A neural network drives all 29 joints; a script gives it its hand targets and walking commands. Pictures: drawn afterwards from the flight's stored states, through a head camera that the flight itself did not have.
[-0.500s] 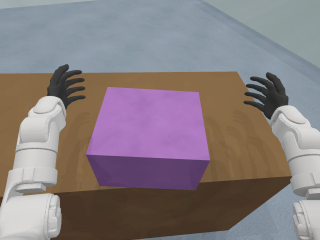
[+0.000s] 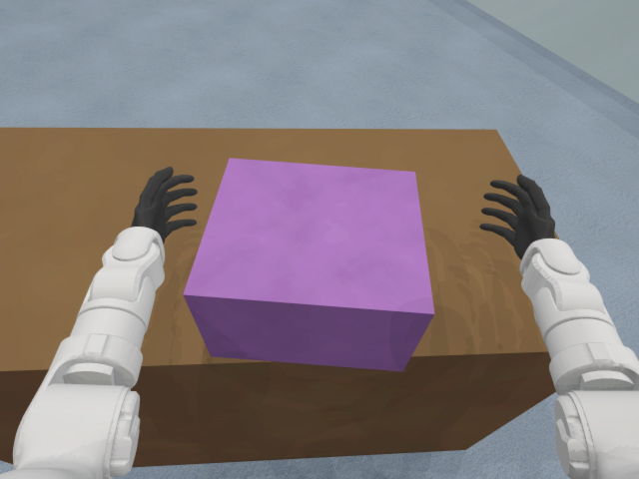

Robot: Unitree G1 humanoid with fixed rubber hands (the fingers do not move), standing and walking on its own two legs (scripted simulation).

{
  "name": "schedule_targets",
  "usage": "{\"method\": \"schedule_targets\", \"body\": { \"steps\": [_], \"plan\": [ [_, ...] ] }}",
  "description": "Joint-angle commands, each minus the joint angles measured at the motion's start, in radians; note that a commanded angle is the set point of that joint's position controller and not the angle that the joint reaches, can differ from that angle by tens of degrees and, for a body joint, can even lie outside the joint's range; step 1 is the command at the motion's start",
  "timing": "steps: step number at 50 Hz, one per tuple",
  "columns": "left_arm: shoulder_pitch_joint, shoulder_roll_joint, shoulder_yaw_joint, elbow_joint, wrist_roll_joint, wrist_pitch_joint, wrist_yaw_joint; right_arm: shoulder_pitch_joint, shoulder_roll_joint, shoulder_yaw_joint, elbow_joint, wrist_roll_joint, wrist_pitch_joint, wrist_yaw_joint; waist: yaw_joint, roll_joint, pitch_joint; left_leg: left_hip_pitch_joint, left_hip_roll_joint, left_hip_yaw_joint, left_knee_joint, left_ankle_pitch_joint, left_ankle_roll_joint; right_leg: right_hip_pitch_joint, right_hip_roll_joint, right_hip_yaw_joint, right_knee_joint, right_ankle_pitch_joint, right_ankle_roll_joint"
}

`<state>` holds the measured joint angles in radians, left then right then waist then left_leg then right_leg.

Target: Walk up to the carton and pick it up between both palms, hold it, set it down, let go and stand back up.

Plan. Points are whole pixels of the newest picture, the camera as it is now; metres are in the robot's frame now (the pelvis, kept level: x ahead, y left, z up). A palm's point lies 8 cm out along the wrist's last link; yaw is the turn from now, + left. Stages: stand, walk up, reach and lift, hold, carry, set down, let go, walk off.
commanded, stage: reach and lift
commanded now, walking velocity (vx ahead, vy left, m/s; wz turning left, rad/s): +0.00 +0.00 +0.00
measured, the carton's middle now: (314, 262) +0.40 +0.01 +0.02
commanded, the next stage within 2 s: none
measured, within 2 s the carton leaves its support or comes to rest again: neither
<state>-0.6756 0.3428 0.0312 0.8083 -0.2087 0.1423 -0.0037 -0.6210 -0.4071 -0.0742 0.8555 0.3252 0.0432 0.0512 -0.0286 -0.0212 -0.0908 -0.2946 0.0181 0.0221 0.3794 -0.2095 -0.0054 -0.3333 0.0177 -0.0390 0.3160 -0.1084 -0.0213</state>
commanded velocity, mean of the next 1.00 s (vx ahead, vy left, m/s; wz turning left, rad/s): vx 0.00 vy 0.00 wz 0.00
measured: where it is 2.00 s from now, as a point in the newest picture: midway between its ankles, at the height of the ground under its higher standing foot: outside the picture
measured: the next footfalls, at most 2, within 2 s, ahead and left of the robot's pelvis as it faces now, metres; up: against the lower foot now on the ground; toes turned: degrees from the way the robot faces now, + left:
none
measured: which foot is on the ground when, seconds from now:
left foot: down 0.00-1.00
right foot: down 0.00-1.00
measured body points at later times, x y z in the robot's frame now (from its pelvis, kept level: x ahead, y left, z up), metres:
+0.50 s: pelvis -0.01 -0.01 -0.01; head +0.02 -0.01 +0.43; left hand +0.42 +0.21 +0.08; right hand +0.42 -0.24 +0.08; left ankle -0.02 +0.12 -0.75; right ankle +0.02 -0.11 -0.75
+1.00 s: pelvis -0.02 -0.01 -0.02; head +0.02 -0.01 +0.43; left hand +0.42 +0.20 +0.08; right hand +0.42 -0.19 +0.06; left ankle -0.02 +0.12 -0.75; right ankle +0.02 -0.11 -0.75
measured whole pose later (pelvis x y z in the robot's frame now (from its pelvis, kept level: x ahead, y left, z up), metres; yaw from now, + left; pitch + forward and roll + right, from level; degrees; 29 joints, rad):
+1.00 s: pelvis -0.02 -0.01 -0.02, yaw +3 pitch +15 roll -1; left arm -0.91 0.28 -0.06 1.33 -0.25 -0.26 0.02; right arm -0.85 -0.20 0.01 1.24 0.30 -0.21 -0.11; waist -0.03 0.01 -0.22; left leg -0.59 0.01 -0.03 0.56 -0.24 -0.02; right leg -0.60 0.01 -0.09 0.49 -0.16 -0.03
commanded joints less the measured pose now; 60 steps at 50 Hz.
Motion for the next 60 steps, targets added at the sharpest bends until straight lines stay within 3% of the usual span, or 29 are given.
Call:
{"method": "schedule_targets", "body": {
  "steps": [1, 10, 15, 21, 31, 38, 48, 54, 60],
  "plan": [
    [-0.441, 0.119, -0.009, -0.027, -0.022, -0.154, 0.015, -0.4, -0.156, -0.002, -0.058, 0.005, -0.105, 0.005, 0.006, 0.04, -0.427, 0.109, -0.009, -0.036, 0.021, 0.276, -0.042, 0.152, 0.005, 0.019, 0.048, 0.149, 0.008],
    [-0.486, 0.135, -0.013, 0.257, -0.044, -0.298, 0.0, -0.482, -0.099, 0.139, 0.133, 0.081, -0.205, -0.052, 0.017, -0.009, -0.449, -0.063, -0.023, -0.026, 0.07, 0.25, -0.026, 0.191, -0.007, 0.04, 0.125, 0.227, 0.043],
    [-0.539, 0.119, -0.045, 0.29, -0.071, -0.354, -0.002, -0.527, -0.09, 0.167, 0.181, 0.115, -0.252, -0.087, 0.0, 0.017, -0.533, -0.063, -0.023, -0.021, 0.113, 0.295, -0.047, 0.148, -0.002, 0.035, 0.143, 0.247, 0.04],
    [-0.583, 0.084, -0.097, 0.32, -0.102, -0.373, 0.003, -0.569, -0.081, 0.161, 0.235, 0.12, -0.261, -0.11, -0.02, 0.042, -0.564, -0.04, -0.018, -0.03, 0.15, 0.29, -0.062, 0.05, 0.005, 0.019, 0.14, 0.174, 0.027],
    [-0.596, 0.048, -0.109, 0.408, -0.096, -0.417, 0.006, -0.596, 0.0, 0.207, 0.288, 0.137, -0.257, -0.105, -0.001, 0.017, -0.488, -0.154, -0.024, -0.039, 0.145, 0.174, -0.032, 0.024, -0.012, 0.034, 0.148, 0.064, 0.034],
    [-0.62, 0.006, -0.135, 0.406, -0.096, -0.436, 0.013, -0.618, 0.038, 0.18, 0.252, 0.106, -0.266, -0.114, -0.013, 0.046, -0.531, -0.145, -0.025, -0.041, 0.15, 0.147, -0.032, -0.024, -0.015, 0.026, 0.146, -0.004, 0.025],
    [-0.586, -0.063, -0.083, 0.412, -0.021, -0.425, 0.029, -0.586, 0.082, 0.05, 0.263, -0.05, -0.284, -0.164, -0.053, 0.053, -0.544, -0.061, -0.021, -0.047, 0.156, 0.239, -0.062, -0.024, -0.002, 0.002, 0.132, 0.072, 0.021],
    [-0.554, -0.104, -0.045, 0.37, 0.012, -0.428, 0.037, -0.564, 0.138, 0.062, 0.248, -0.047, -0.287, -0.157, -0.041, 0.055, -0.506, -0.012, -0.02, -0.054, 0.149, 0.319, -0.066, -0.002, 0.003, 0.006, 0.115, 0.125, 0.016],
    [-0.536, -0.155, -0.035, 0.332, 0.039, -0.422, 0.04, -0.555, 0.17, 0.069, 0.236, -0.042, -0.283, -0.144, -0.033, 0.072, -0.467, 0.042, -0.014, -0.057, 0.137, 0.321, -0.07, -0.024, 0.007, 0.007, 0.09, 0.088, 0.007]
  ]
}}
